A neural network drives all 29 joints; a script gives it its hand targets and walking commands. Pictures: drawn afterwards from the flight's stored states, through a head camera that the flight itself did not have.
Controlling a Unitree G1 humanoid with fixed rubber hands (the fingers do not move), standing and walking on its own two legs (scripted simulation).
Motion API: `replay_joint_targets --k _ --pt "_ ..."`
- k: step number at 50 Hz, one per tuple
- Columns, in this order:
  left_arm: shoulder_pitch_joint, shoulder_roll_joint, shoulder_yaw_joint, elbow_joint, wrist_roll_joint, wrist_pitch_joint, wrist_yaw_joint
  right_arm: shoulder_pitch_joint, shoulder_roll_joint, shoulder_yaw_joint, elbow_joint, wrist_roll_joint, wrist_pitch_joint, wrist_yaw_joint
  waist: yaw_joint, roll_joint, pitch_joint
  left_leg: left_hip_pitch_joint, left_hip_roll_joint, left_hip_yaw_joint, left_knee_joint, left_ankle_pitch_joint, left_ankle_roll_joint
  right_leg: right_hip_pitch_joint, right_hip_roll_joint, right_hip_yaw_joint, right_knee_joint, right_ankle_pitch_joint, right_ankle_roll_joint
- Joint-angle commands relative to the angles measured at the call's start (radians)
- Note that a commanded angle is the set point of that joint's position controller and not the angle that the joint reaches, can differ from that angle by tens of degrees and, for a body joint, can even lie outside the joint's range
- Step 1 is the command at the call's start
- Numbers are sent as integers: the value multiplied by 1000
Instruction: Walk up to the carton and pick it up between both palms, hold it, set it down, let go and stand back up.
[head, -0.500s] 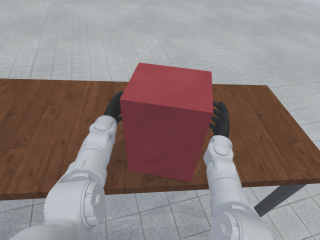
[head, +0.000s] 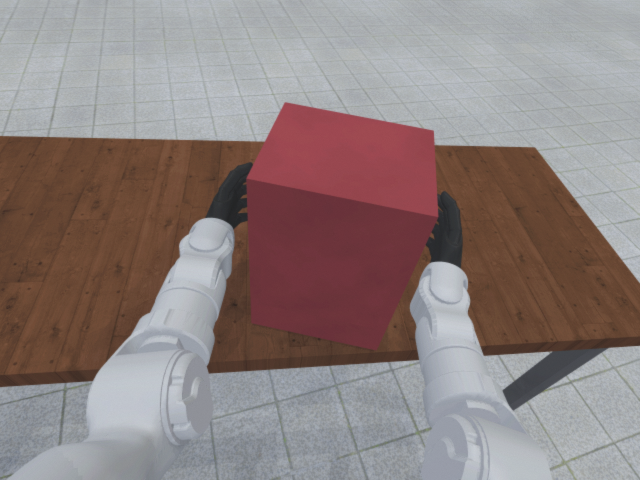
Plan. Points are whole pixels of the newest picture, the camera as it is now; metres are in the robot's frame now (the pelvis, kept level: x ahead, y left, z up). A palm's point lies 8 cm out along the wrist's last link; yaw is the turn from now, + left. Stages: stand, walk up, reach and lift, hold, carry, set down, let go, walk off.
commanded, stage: set down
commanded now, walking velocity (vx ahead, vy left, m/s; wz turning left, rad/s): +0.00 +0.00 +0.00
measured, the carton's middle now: (334, 235) +0.43 -0.05 +0.07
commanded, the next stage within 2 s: none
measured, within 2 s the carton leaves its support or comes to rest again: neither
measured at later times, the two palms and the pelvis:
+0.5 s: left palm (218, 221) +0.45 +0.11 +0.07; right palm (436, 258) +0.38 -0.18 +0.07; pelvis +0.00 +0.00 -0.01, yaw -1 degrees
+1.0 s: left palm (160, 268) +0.38 +0.18 +0.06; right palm (444, 296) +0.33 -0.18 +0.06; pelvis -0.04 -0.01 -0.01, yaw +1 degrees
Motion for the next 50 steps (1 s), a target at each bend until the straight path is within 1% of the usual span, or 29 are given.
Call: replay_joint_targets --k 1,4,9,13,16,20,23,25,29,33,36,40,44,47,48,50 --pt "-574 -55 -102 -99 -16 -45 -23 -509 155 216 -33 -7 -6 73 39 108 -475 -5 -15 98 -39 373 -62 297 43 -145 46 292 -22" --pt "-577 -10 -110 -76 -36 -57 -12 -505 115 219 -13 19 -7 65 38 124 -506 -12 -15 94 -23 389 -66 286 46 -140 56 307 -28" --pt "-590 47 -125 -38 -78 -78 5 -506 68 233 21 60 -10 53 30 135 -548 -34 -14 85 10 420 -73 272 54 -132 81 347 -35" --pt "-605 107 -143 -10 -126 -96 21 -514 14 249 39 101 -16 39 22 142 -593 -57 -13 77 44 451 -78 262 62 -124 112 395 -38" --pt "-622 167 -166 4 -181 -108 38 -523 -42 268 41 151 -21 22 13 150 -647 -77 -13 71 80 486 -82 253 72 -115 144 453 -41" --pt "-659 260 -215 4 -282 -119 69 -553 -137 309 31 249 -23 -11 2 166 -739 -109 -13 59 142 547 -93 231 91 -103 197 546 -43" --pt "-677 297 -248 4 -341 -118 78 -593 -186 330 5 303 -30 -29 -7 184 -779 -126 -12 46 181 584 -105 203 98 -103 230 596 -43" --pt "-675 315 -268 4 -369 -112 77 -608 -211 337 -14 324 -31 -39 -17 192 -801 -128 -11 37 202 600 -111 184 99 -105 243 621 -42" --pt "-641 335 -306 -22 -409 -83 61 -581 -243 357 -36 356 -25 -57 -37 211 -826 -93 -7 21 238 645 -122 130 100 -114 252 640 -43" --pt "-590 345 -327 -83 -427 -40 37 -527 -255 373 -65 375 -22 -76 -41 226 -826 -42 -5 11 262 694 -132 66 103 -125 240 614 -45" --pt "-556 357 -332 -138 -434 -7 23 -491 -266 373 -93 383 -18 -88 -36 232 -817 -9 -2 10 267 708 -138 22 104 -133 214 565 -51" --pt "-480 380 -330 -241 -442 28 12 -422 -274 384 -176 396 -8 -103 -27 227 -815 18 -2 14 259 690 -139 21 104 -137 193 533 -52" --pt "-398 403 -327 -369 -454 53 6 -352 -271 406 -295 416 9 -114 -9 218 -822 20 -5 17 240 645 -134 64 102 -134 177 519 -52" --pt "-371 423 -328 -436 -470 59 5 -329 -277 408 -372 432 40 -116 1 206 -789 -5 -3 18 206 542 -122 89 97 -134 165 450 -53" --pt "-375 431 -329 -446 -478 60 5 -332 -282 402 -389 436 54 -115 3 200 -769 -22 -2 19 191 488 -117 95 94 -133 158 409 -56" --pt "-394 448 -340 -442 -498 60 6 -346 -286 388 -416 436 89 -114 -1 186 -706 -79 0 23 149 339 -99 101 86 -126 145 303 -64"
